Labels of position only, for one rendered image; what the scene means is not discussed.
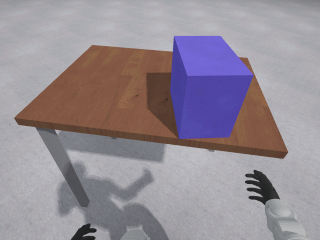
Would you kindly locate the carton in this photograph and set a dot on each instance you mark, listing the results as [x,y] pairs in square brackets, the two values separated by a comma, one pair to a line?
[209,83]

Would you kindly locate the robot right forearm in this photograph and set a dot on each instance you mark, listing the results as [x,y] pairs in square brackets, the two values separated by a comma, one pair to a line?
[282,221]

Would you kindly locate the table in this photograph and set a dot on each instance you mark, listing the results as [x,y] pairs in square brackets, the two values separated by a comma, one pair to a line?
[122,92]

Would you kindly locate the left robot hand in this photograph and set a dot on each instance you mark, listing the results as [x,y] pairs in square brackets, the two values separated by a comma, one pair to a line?
[85,229]

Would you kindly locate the left robot thigh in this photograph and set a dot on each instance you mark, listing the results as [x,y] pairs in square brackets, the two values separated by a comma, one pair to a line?
[135,234]

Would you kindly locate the right robot hand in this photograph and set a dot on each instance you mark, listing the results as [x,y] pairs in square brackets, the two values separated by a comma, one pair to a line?
[267,190]

